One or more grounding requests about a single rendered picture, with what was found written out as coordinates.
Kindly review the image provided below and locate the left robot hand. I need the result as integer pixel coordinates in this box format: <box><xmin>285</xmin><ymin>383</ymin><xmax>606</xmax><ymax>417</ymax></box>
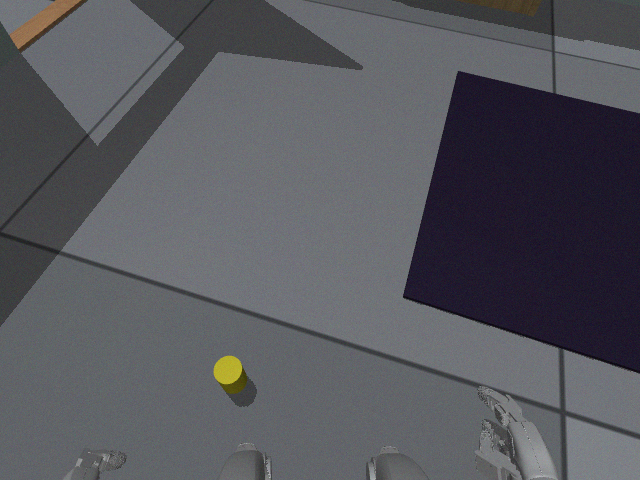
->
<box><xmin>63</xmin><ymin>448</ymin><xmax>127</xmax><ymax>480</ymax></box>

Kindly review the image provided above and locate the bookshelf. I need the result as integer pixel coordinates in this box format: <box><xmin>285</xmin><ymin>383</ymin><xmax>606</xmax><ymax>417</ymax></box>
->
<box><xmin>456</xmin><ymin>0</ymin><xmax>542</xmax><ymax>17</ymax></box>

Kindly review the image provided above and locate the can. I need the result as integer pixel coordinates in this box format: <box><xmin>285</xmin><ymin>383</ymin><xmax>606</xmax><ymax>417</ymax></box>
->
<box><xmin>214</xmin><ymin>356</ymin><xmax>247</xmax><ymax>394</ymax></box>

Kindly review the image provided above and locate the right robot hand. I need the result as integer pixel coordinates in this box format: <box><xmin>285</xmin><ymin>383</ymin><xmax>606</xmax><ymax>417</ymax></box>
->
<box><xmin>475</xmin><ymin>386</ymin><xmax>559</xmax><ymax>480</ymax></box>

